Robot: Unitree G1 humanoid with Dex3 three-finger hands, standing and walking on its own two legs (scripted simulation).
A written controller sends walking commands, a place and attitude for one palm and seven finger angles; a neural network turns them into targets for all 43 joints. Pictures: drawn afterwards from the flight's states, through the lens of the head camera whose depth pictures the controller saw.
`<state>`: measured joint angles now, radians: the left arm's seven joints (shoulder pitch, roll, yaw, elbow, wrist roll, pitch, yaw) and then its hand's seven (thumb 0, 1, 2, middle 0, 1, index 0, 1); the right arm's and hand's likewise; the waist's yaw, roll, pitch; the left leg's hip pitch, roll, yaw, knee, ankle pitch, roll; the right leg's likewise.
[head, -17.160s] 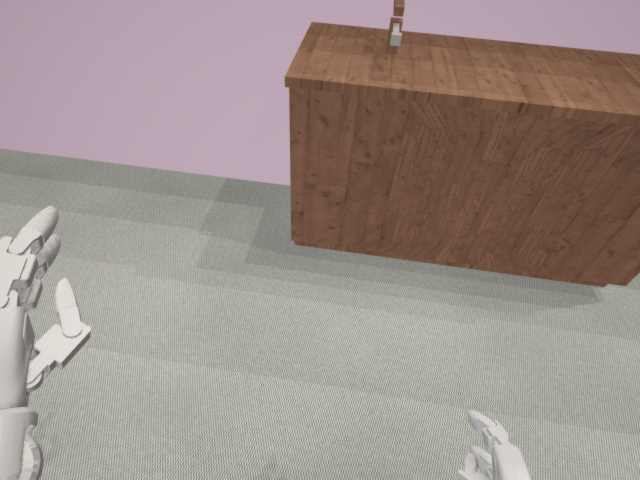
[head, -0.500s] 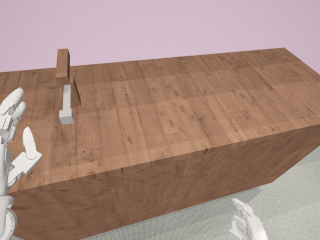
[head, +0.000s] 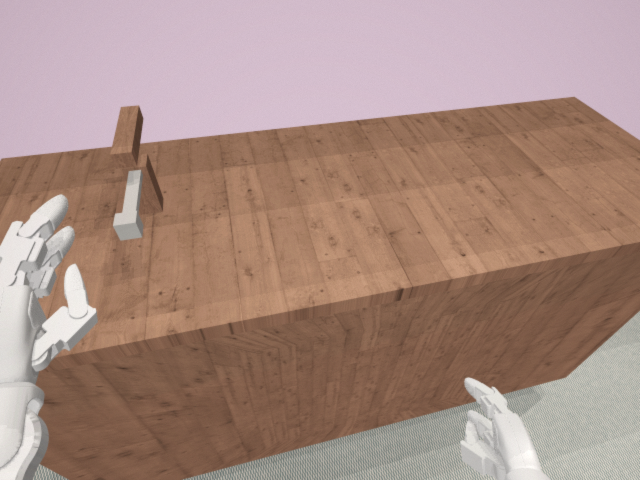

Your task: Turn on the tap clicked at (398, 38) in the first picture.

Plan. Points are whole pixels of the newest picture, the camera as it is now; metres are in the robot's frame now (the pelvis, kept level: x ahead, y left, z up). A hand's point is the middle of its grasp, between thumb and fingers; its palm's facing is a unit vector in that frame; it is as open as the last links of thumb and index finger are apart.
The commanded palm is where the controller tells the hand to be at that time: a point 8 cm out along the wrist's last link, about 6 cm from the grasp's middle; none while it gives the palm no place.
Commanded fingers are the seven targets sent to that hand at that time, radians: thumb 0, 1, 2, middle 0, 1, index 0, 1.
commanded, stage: turn the palm inward beside the body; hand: left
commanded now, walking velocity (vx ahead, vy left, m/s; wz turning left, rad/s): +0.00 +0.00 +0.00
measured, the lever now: (128, 225) +0.38 +0.31 +0.11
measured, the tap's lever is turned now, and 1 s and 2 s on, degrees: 0 0 0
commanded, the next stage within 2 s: reach beside the lever's end, fingers flat in 1.84 s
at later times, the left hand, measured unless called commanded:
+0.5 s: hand (104, 304) +0.22 +0.24 +0.17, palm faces +0.47 -0.83 -0.28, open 7.4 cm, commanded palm +0.17 +0.28 +0.18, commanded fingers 0.00 0.90 0.90 -0.20 -0.30 -0.20 -0.30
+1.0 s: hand (91, 331) +0.20 +0.24 +0.16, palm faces +0.49 -0.85 -0.18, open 7.4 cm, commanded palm +0.14 +0.28 +0.18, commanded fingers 0.00 0.90 0.90 -0.20 -0.30 -0.20 -0.30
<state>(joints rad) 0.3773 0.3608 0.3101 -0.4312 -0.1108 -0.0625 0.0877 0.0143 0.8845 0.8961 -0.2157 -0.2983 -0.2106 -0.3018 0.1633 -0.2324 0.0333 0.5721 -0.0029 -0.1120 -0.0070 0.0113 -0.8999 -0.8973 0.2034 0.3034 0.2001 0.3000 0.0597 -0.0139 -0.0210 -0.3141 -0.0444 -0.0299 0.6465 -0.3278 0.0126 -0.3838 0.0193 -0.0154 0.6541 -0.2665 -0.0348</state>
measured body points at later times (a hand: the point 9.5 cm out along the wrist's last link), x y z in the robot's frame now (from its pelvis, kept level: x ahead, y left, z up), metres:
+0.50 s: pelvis +0.04 -0.02 +0.00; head +0.03 -0.04 +0.45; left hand +0.19 +0.28 +0.18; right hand +0.24 -0.25 -0.08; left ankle +0.01 +0.11 -0.72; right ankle +0.05 -0.09 -0.72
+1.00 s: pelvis +0.02 +0.00 +0.00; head +0.00 -0.02 +0.45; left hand +0.16 +0.28 +0.17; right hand +0.24 -0.19 -0.06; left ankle +0.01 +0.11 -0.72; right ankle +0.05 -0.09 -0.72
